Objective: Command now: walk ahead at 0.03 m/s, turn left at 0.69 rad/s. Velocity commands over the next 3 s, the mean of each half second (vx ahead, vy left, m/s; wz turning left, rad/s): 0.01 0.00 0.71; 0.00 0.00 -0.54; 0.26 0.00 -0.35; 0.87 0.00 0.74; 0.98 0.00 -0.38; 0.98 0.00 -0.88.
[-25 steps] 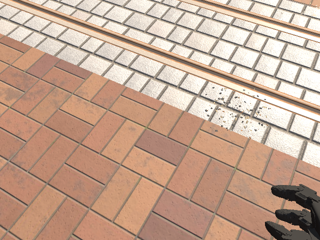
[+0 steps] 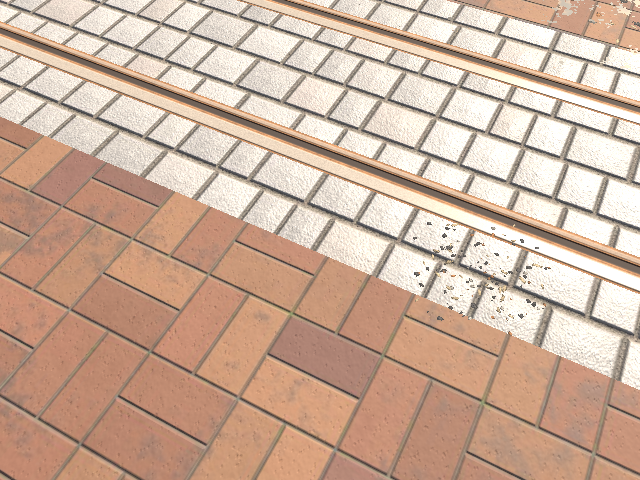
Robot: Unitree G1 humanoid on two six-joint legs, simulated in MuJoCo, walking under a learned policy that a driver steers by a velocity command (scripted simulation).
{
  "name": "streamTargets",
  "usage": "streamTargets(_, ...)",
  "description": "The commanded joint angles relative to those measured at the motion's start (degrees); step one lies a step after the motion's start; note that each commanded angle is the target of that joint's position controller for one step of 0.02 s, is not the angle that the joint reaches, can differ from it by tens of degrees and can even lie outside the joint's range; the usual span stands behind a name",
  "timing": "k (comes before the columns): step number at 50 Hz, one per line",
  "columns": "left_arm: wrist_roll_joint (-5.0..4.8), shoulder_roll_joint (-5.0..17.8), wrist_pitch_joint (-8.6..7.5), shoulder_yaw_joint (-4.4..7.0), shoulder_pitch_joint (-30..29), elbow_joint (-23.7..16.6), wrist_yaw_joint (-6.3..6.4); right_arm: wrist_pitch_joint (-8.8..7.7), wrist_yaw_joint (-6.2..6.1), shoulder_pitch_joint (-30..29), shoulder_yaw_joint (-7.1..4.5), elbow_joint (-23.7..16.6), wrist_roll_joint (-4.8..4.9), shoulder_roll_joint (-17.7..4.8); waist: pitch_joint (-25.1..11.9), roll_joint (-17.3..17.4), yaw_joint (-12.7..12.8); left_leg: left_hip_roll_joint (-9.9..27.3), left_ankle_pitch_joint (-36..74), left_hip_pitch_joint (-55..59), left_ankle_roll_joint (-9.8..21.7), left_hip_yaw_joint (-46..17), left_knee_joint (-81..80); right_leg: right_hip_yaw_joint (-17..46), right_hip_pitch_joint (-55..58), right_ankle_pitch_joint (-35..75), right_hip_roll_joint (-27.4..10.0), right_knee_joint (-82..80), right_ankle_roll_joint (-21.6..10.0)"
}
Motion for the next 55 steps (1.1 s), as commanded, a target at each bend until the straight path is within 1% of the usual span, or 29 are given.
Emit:
streamTargets(1, 1.52, 10.97, -1.21, 3.49, 8.06, -0.98, 0.1, -0.22, -0.75, -3.91, -2.0, -6.57, 0.5, -6.14, -12.79, 0.76, 4.18, 4.52, -29.0, -5.91, 1.37, -8.63, 2.93, 8.77, 17.46, 3.43, -12.74, -10.87, -7.17)
streamTargets(2, 3.59, 12.48, -1.22, 3.56, 3.33, -2.23, 0.08, -0.68, -0.32, -2.34, -2.08, -7.13, 1.05, -5.81, -10.01, -14.04, 1.91, -1.4, -31.32, -13.05, -0.62, 4.11, 19.57, 18.94, 13.71, 13.08, -24.31, -13.39, -13.38)
streamTargets(3, 4.49, 9.71, -1.78, 2.96, -0.77, -3.78, 0.36, -1.26, 0.27, -1.06, -3.4, -6.46, -0.16, -10.21, -7.4, -12.35, 0.49, 3.66, -29.74, -15.4, -2.81, 5.32, 30.99, 18.2, 9.77, 21.6, -27.72, -12.58, -14.96)
streamTargets(4, 3.48, 6.8, -1.98, 2.25, -3.59, -4.91, 0.96, -0.99, 0.51, 0.86, -3.86, -4.66, -0.45, -11.36, -7.11, -7.56, -0.66, 4.93, -26.49, -14.44, -3.52, 6.78, 36.11, 11.72, 9.31, 25.31, -24.55, -10.48, -12.73)
streamTargets(5, 2.31, 5.69, -2.02, 1.9, -4.37, -5.16, 1.37, -0.45, 0.38, 2.54, -3.55, -3.41, -0.75, -9.86, -7.14, -5.34, -0.91, 5.3, -23.53, -15.18, -4.14, 7.61, 39.89, 7.43, 10.35, 26.76, -21.5, -8.89, -10.78)
streamTargets(7, 1.38, 6.09, -1.69, 1.61, -2.85, -4.84, 1.75, 0.27, 0.82, 2.64, -2.32, -3.64, -0.72, -6.83, -5.71, -5.5, 0.12, 7.34, -20.57, -18.78, -5.59, 10.53, 46.53, 1.65, 11.65, 35.48, -19.65, -7.42, -10.61)
streamTargets(9, 1.72, 7.41, -0.88, 2.01, 0.47, -4.26, 1.85, 0.17, 1.47, -2.57, -1.26, -6.3, 0.16, -5.55, -4.57, -6.87, 2.97, 10.09, -17.53, -21.49, -6.89, 14.36, 42.66, -2.05, 14.15, 37.28, -18.8, -8.04, -11.6)
streamTargets(13, 1.78, 10.76, 0.58, 3.1, 3.7, -3.39, 1.44, -0.03, 2.92, -7.59, 0.07, -9.83, 0.02, -4.37, -5.31, -8.76, 5.92, 13.35, -16.68, -18.6, -7.4, 17.7, 32.76, -5.72, 16.47, 37.38, -20.8, -8.07, -12.7)
streamTargets(16, 1.15, 12.77, 0.46, 3.92, 2.29, -3.35, 0.49, 0.24, 3.43, -7.36, 0.02, -10.27, -0.11, -4.91, -5.99, -9.51, 5.11, 12.99, -15.57, -10.99, -5.57, 20.87, 25.29, -10.13, 13.08, 37.34, -21.71, -7.35, -11.4)
streamTargets(19, -0.65, 12.98, -0.74, 4.31, 3.1, -2.32, -0.7, 1.27, 3.58, -7.83, -0.47, -10.7, -0.36, -5.56, -6.6, -10.13, 4.54, 11.12, -16.49, -3.93, -2.61, 22.17, 16.68, -11.36, 11.69, 37.48, -22.75, -3.64, -9.59)
streamTargets(21, -2.19, 11.42, -1.56, 3.56, 3.19, -0.84, -1.2, 1.08, 3.04, -2.57, -1.23, -9.09, -0.91, -6.2, -9.14, -7.18, 0.32, 7.91, -6.21, 9.7, 1.48, 21.29, 1.11, -13.45, 7.39, 35.7, -19.9, 5.2, -6.23)
streamTargets(22, -0.73, 8.7, -2.2, 2.37, 5.11, -0.63, -1.36, 0.71, 2.08, 1.56, -2.29, -8.24, -1.4, -10.53, -13.62, 0.45, -0.73, 13.6, 15.85, 25.1, 4.21, 13.19, -0.43, -16.6, -3.25, 23.81, -16.03, 14.83, -1.68)
streamTargets(23, 3.38, 2.86, -2.68, -0.51, 5.82, -2.91, -2.07, 0.09, 0.88, 0.91, -1.76, -9.82, -2.92, -14.11, -19.73, 17.07, 1.21, 32.01, 45.92, 37.79, 13.75, -5.17, 5.22, -16.25, -19.38, -22.48, -10.41, 30.87, 3.17)
streamTargets(24, 1.73, 6.31, -2.22, 0.55, 6.27, -0.24, -2.21, -0.89, 1.14, 1.08, 0.3, -9.03, -3.67, -7.56, -26.37, 9.47, -1.81, 36.68, 42.73, 30.78, 21.01, -3.92, 3.54, -7.51, -16.83, -24.74, -11.28, 36.62, 4.71)
streamTargets(25, -0.69, 8.35, -1.45, 1.16, 4.31, 0.27, -2.19, -1.67, 1.96, -0.16, 1.25, -7.03, -3.76, -4.65, -21.53, 6.18, -1.73, 31.1, 31.85, 25.71, 18.71, 2.57, 1.7, -5.72, -15.35, -22.47, -12.41, 36.01, 4.51)
streamTargets(26, -1.36, 7.63, -0.79, 1.09, 3.99, 0.2, -1.73, -2.21, 2.12, -4.27, 1.24, -5.8, -3.21, -4.33, -15.59, 6.31, 0.36, 26.71, 22.37, 21.86, 14.69, 7.26, 0.46, -5.88, -16.28, -20.04, -12.55, 32.62, 4.42)
streamTargets(29, -0.39, 9.93, 1.4, 2.22, 7.78, 1.95, 0.1, -2.55, 1.12, -10.71, 0.26, -5.19, -3.44, -7.56, -9.13, 7.84, 3.2, 24.4, 19.03, 10.45, 12.72, 15.05, -3.05, -7.98, -10.74, -10.34, -9.44, 33.83, 6.38)
streamTargets(36, -0.16, 6.18, 3.08, 2.07, 6.71, -2.54, 0.46, -1.89, -1.14, -11.16, -0.01, -2.32, -3.33, -5.28, -5.83, 6.15, 1.96, 28.5, -0.6, 12.62, 13.12, 18.7, -7.78, -8.94, -16.13, -5.03, -12.34, 30.06, 6.15)
streamTargets(41, -0.05, 5.76, 3.46, 2.26, 6.66, -6.12, -1.48, -2.0, -0.16, -11.86, -1.5, -0.78, -2.16, -7.89, -7.27, 5.87, 2.28, 31.09, 5.31, 14.81, 12.24, 22.1, -5.38, -12.12, -11.11, -6.25, -12.4, 20.52, 3.02)
streamTargets(44, -0.33, 5.92, 4.28, 3.03, 8.85, -7.11, -2.16, -1.92, 0.73, -13.27, -2.15, -0.13, -0.68, -8.77, -8.25, 5.37, 4.18, 31.24, 6.38, 15.54, 8.53, 25.03, 0.04, -14.84, -5.81, -2.68, -10.57, 11.24, 0.04)
streamTargets(45, -0.28, 6.31, 4.31, 3.56, 10.87, -6.75, -1.91, -1.71, 0.99, -12.79, -2.14, 0.65, -0.12, -7.97, -8.46, 3.82, 5.28, 29.51, 3.23, 13.57, 5.7, 27.3, 4.61, -15.38, -1.45, 2.25, -8.83, 5.52, -1.68)
streamTargets(46, 0.03, 9.46, 3.99, 4.94, 14.38, -5.87, -1.03, -1.51, 1.46, -9.68, -1.86, 2.16, -0.37, -5.86, -8.03, -3.23, 5.85, 24.7, -3.88, 8.31, 1.6, 30.73, 14.57, -10.74, 5.06, 13.86, -8.45, -1.37, -4.69)
streamTargets(47, 0.2, 18.86, 3.34, 7.42, 17.21, -6.8, 0.18, -1.58, 1.49, -11.77, -0.92, -0.6, -3.0, -2.89, -6.62, -22.44, 5.49, 15.57, -31.05, -11.78, -4.75, 34.2, 35.38, 12.04, 15.56, 41.99, -22.34, -4.5, -12.45)
streamTargets(48, 2.38, 19.19, 1.25, 6.72, 16.53, -8.71, -0.61, -1.96, 0.95, -17.74, -0.71, -3.62, -3.47, -3.21, -11.71, -19.18, 6.97, 9.22, -39.78, -19.82, -5.85, 20.03, 47.49, 25.29, 15.11, 39.09, -27.46, -7.26, -22.1)
streamTargets(49, 2.3, 17.21, -0.4, 6.3, 15.17, -8.75, -1.35, -2.12, 0.71, -19.24, -1.24, -3.59, -2.34, -5.26, -12.1, -11.27, 7.35, 9.88, -36.35, -22.35, -4.55, 15.25, 50.82, 21.31, 16.02, 32.02, -26.32, -8.95, -21.29)
streamTargets(50, 1.11, 16.17, -1.21, 5.98, 13.0, -8.59, -1.09, -2.55, 0.36, -19.08, -1.26, -3.47, -1.56, -5.02, -9.97, -8.22, 5.53, 10.4, -30.36, -23.33, -2.99, 13.39, 49.39, 18.02, 15.29, 27.32, -23.49, -9.1, -18.2)
streamTargets(51, -0.28, 14.22, -1.08, 5.4, 9.55, -9.17, -0.59, -2.74, -0.15, -17.49, -1.53, -2.37, -2.05, -5.81, -8.98, -4.93, 3.54, 11.49, -25.23, -23.58, -2.5, 12.29, 46.94, 15.17, 14.45, 25.31, -21.44, -8.37, -15.31)
streamTargets(52, -0.93, 12.67, -0.59, 4.72, 6.48, -10.07, 0.03, -2.84, -0.4, -16.22, -1.9, -1.96, -2.52, -6.84, -8.82, -5.58, 1.94, 11.54, -21.76, -21.44, -2.46, 11.8, 44.87, 13.19, 12.21, 25.74, -19.9, -8.21, -13.8)
streamTargets(55, -0.13, 12.16, 0.12, 4.27, 5.85, -11.47, 1.12, -3.08, 0.19, -13.77, -1.56, -0.29, -2.33, -5.53, -11.27, -5.77, 1.28, 8.78, -16.02, -17.15, -3.69, 11.9, 41.36, 11.14, 11.34, 29.37, -16.72, -7.49, -12.75)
